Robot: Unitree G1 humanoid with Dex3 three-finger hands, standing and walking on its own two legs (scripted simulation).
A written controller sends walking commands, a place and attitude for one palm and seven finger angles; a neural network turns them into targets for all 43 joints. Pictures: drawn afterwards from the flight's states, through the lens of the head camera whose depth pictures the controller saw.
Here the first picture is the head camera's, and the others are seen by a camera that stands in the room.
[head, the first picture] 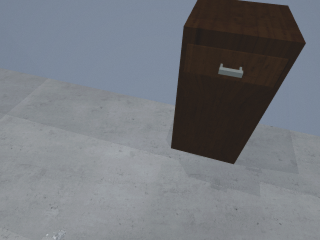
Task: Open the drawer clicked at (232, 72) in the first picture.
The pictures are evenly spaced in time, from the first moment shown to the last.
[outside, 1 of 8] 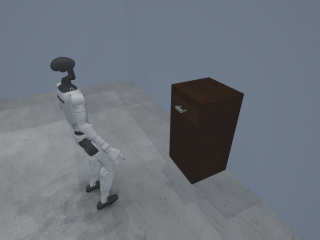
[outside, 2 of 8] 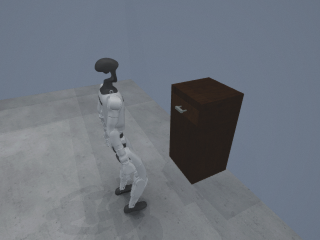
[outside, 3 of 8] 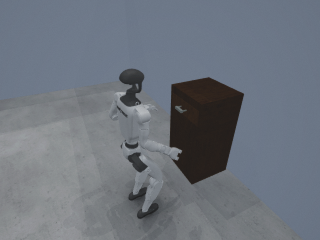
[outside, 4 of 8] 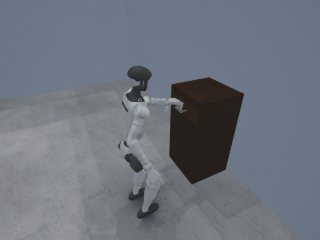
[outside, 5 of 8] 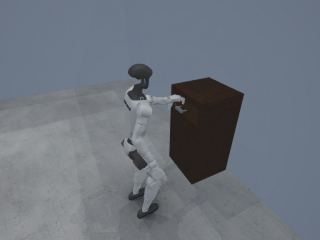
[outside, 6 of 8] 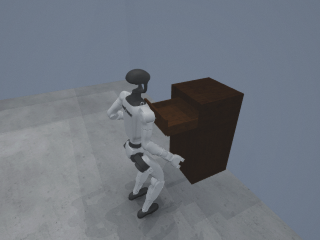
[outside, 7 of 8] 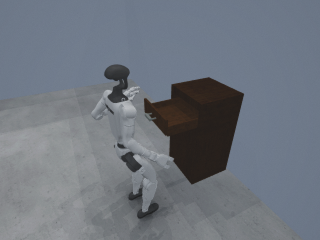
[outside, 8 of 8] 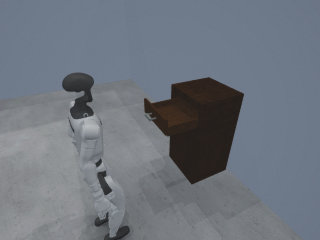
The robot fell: no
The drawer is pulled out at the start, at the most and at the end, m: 0.00 0.30 0.30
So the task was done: yes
